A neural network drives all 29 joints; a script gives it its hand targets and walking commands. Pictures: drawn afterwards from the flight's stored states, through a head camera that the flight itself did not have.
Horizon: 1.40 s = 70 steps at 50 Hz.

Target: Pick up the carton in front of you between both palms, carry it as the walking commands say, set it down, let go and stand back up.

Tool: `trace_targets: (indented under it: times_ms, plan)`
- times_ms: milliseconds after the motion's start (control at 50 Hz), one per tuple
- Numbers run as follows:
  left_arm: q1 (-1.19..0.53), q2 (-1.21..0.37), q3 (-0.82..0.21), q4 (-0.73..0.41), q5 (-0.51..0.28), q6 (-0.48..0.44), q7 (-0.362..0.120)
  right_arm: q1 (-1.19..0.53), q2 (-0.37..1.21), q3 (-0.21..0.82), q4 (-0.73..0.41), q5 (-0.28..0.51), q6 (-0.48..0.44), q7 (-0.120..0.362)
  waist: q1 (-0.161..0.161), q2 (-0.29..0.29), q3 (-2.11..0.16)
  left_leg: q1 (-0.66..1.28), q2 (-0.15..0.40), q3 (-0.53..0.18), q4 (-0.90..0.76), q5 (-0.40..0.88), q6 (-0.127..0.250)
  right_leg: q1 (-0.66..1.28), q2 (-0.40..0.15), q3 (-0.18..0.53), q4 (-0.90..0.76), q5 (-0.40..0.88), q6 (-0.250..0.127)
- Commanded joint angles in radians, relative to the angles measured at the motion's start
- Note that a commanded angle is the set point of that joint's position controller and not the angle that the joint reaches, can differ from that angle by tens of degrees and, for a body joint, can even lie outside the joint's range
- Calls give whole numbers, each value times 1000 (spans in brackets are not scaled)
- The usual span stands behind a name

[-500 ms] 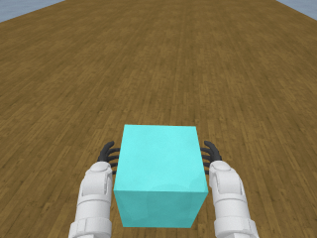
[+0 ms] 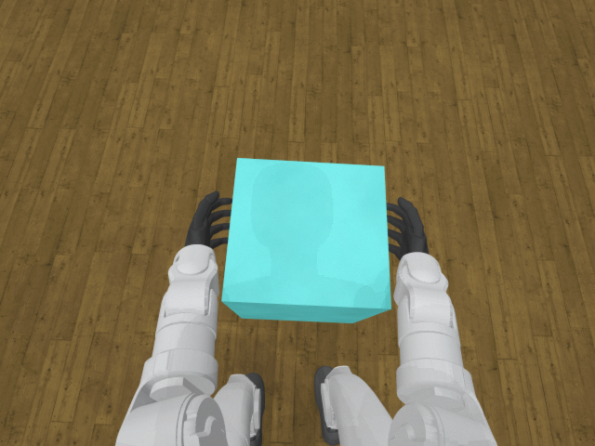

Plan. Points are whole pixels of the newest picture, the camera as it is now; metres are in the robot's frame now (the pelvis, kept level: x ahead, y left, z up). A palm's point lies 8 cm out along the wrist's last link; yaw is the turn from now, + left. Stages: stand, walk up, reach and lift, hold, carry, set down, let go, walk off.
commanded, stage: set down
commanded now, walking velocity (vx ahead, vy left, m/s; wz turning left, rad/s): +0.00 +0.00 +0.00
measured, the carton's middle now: (303, 252) +0.38 -0.04 -0.14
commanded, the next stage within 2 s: none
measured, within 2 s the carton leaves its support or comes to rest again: neither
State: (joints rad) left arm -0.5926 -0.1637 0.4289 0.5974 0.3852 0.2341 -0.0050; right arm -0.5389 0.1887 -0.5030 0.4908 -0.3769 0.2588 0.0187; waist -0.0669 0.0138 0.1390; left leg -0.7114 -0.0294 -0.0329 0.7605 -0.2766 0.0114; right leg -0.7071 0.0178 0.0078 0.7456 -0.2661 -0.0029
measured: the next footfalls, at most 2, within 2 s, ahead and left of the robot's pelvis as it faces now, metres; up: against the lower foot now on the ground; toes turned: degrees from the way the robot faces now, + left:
none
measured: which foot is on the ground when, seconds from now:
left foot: down 0.00-1.00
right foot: down 0.00-1.00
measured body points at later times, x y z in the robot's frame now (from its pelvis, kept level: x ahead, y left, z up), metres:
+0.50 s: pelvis -0.02 +0.01 -0.13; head +0.22 +0.00 +0.25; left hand +0.45 +0.09 -0.21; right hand +0.40 -0.21 -0.20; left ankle +0.05 +0.11 -0.71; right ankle +0.05 -0.12 -0.71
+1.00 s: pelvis -0.05 +0.01 -0.25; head +0.27 +0.00 +0.07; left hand +0.50 +0.07 -0.37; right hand +0.42 -0.22 -0.36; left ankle +0.05 +0.11 -0.71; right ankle +0.05 -0.12 -0.71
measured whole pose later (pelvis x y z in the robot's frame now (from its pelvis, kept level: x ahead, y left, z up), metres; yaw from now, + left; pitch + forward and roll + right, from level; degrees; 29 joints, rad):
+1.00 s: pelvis -0.05 +0.01 -0.25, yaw -1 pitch +46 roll -3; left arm -1.25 0.10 0.29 0.88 0.23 0.30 0.05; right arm -1.04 0.07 -0.62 0.56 -0.21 0.33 -0.07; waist -0.13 0.06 -0.04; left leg -2.08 -0.07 -0.02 1.77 -0.50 0.02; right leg -2.05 0.01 0.00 1.75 -0.51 0.03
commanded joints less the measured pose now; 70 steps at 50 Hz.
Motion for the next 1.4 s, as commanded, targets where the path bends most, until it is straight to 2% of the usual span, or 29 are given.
trace_targets:
  times_ms: [0,60,120,180,240,320,440,640,860,1080,1380]
  plan:
    - [-471,-789,-540,4,-168,-129,-130,-495,745,547,52,164,-128,172,-16,13,-843,183,-99,-57,73,395,-9,164,102,27,102,421,17]
    - [-520,-824,-672,-69,-228,-149,-105,-524,735,622,0,212,-154,179,-46,36,-1096,209,-98,-75,177,518,-22,42,117,15,197,459,20]
    - [-530,-836,-713,-86,-242,-128,-88,-544,726,645,-21,239,-137,190,-56,51,-1187,187,-94,-84,246,530,-31,-114,123,2,257,400,22]
    - [-553,-851,-688,-50,-229,-84,-96,-570,735,611,4,231,-90,214,-64,65,-1129,35,-104,-67,267,350,-35,-203,124,-6,299,287,16]
    - [-596,-853,-622,12,-206,-37,-116,-607,753,551,57,207,-36,239,-67,71,-1030,-113,-112,-49,285,166,-28,-301,123,-14,335,162,11]
    - [-666,-835,-538,77,-179,1,-140,-674,765,474,113,181,10,260,-66,73,-982,-250,-120,-32,336,68,-20,-410,123,-24,389,92,12]
    - [-785,-797,-488,127,-180,7,-150,-785,769,443,131,188,26,249,-75,64,-1070,-402,-138,-9,463,61,-17,-509,125,-34,494,103,29]
    - [-959,-760,-528,160,-244,21,-144,-964,761,496,79,268,39,194,-97,63,-1274,-581,-164,34,663,32,-15,-578,132,-51,664,127,54]
    - [-1095,-685,-504,242,-265,38,-139,-1123,695,450,74,293,51,166,-126,104,-1271,-729,-166,47,826,0,-9,-730,124,-75,815,110,59]
    - [-1234,-572,-491,310,-286,37,-112,-1268,572,376,73,312,40,164,-165,154,-1244,-755,-149,31,966,-1,-5,-921,104,-108,954,72,60]
    - [-1421,-425,-588,363,-404,12,-112,-1449,441,379,68,403,12,143,-227,196,-1202,-760,-120,18,1175,66,7,-984,70,-127,1131,111,68]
